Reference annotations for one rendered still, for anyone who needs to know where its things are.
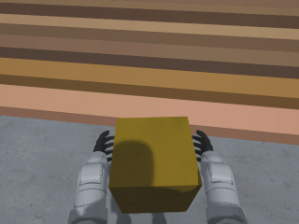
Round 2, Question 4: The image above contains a right robot forearm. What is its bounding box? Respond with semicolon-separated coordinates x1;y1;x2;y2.
200;150;249;224

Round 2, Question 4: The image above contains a left robot forearm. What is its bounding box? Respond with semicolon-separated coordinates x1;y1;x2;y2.
67;151;108;224

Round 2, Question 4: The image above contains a carton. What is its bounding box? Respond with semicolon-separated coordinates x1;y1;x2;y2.
108;116;203;214

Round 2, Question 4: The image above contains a left robot hand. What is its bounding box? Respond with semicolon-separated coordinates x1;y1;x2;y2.
93;130;115;162

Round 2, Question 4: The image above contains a right robot hand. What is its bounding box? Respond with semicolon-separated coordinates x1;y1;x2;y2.
192;130;214;162

